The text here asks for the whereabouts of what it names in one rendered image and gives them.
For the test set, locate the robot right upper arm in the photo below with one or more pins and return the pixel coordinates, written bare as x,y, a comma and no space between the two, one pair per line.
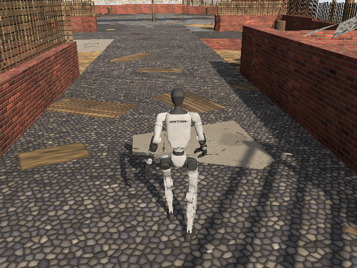
198,125

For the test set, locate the robot left upper arm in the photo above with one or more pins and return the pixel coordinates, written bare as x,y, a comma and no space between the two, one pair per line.
161,117

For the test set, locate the humanoid robot torso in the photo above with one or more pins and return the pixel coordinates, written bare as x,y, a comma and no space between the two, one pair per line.
178,128

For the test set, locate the right robot forearm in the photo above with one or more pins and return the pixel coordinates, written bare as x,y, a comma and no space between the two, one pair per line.
203,143

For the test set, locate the left robot thigh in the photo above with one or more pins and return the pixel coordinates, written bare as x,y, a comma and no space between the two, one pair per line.
165,163

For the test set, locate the robot left hand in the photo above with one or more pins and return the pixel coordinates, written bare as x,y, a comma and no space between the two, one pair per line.
147,170

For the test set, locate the left robot forearm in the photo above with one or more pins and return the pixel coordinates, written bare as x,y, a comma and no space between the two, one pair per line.
151,152

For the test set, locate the robot right hand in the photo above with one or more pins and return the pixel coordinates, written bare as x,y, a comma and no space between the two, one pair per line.
204,152

